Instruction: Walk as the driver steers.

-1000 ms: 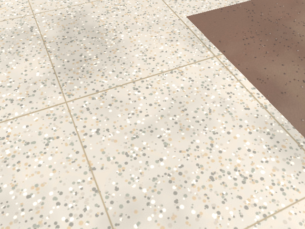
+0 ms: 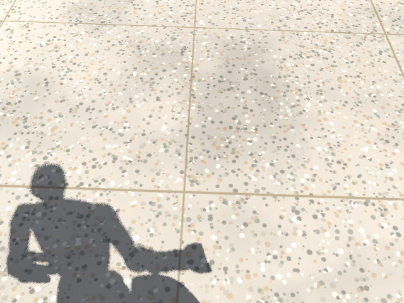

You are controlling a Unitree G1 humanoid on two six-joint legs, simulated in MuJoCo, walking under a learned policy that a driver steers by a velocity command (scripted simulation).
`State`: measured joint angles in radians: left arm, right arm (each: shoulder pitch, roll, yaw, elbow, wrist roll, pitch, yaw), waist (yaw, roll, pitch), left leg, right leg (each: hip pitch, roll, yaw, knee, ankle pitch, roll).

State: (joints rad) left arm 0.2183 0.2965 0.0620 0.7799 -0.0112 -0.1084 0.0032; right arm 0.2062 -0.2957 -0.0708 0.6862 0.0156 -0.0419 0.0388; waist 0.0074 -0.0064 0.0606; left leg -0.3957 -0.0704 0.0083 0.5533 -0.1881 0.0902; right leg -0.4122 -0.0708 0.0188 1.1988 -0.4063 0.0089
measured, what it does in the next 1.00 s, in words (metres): walks ahead: right foot, then left foot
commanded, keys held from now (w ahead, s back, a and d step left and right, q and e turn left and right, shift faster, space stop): w+q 0.22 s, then w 0.68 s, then w+e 0.10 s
